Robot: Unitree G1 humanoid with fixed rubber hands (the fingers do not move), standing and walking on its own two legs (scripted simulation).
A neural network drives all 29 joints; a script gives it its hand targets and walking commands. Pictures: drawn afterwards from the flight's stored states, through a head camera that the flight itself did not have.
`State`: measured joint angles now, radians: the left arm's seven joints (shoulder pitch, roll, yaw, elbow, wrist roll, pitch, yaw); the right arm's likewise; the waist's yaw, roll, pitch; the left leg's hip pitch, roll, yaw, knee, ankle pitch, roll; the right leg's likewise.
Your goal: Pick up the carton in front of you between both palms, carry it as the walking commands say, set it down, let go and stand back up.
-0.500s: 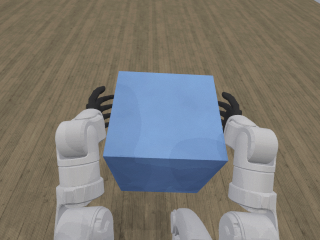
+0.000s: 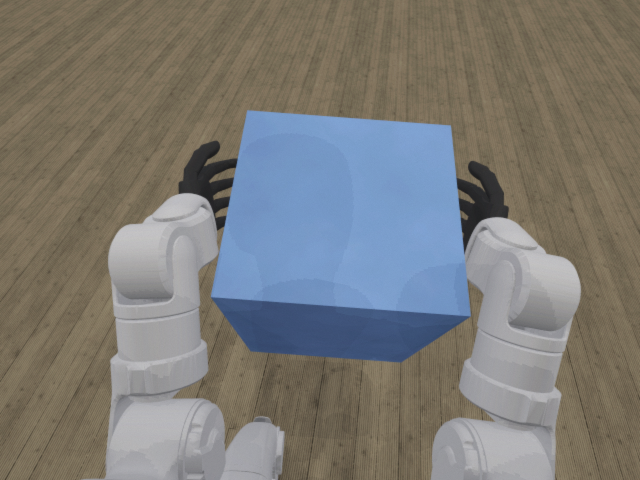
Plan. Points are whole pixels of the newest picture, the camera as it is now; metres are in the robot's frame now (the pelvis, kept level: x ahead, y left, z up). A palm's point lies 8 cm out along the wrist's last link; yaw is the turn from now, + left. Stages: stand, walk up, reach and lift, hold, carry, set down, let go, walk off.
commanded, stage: carry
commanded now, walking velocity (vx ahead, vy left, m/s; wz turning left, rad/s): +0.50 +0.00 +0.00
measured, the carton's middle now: (335, 255) +0.37 +0.02 +0.10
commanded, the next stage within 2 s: none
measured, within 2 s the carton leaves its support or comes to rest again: neither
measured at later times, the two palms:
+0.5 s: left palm (252, 113) +0.64 +0.18 +0.10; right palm (436, 131) +0.62 -0.12 +0.11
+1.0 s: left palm (294, 49) +0.84 +0.14 +0.12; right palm (448, 61) +0.85 -0.16 +0.11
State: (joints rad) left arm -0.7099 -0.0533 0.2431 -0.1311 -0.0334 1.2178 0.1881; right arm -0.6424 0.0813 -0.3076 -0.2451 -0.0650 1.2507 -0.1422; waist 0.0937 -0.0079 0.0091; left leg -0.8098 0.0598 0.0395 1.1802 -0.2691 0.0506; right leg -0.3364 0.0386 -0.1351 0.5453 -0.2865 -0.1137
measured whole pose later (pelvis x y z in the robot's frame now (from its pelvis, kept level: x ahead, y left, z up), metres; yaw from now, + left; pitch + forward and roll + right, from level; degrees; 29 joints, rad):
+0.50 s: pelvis +0.29 +0.05 +0.02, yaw -3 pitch +5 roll -1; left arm -0.53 -0.12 0.28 -0.06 0.07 1.15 0.14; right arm -0.52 0.13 -0.29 -0.04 -0.07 1.14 -0.14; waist -0.01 -0.01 0.01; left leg -0.27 -0.01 0.15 0.36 -0.18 0.09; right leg -0.61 -0.08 -0.04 0.98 -0.28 0.02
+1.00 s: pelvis +0.60 -0.01 +0.02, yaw +0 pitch +4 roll +1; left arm -0.03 -0.13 0.07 -0.45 0.06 1.20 0.12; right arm -0.05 0.13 -0.05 -0.44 -0.08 1.21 -0.12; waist 0.02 0.01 -0.13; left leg -0.56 0.10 0.09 0.81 -0.22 -0.03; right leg -0.14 -0.02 -0.19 0.26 -0.19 -0.05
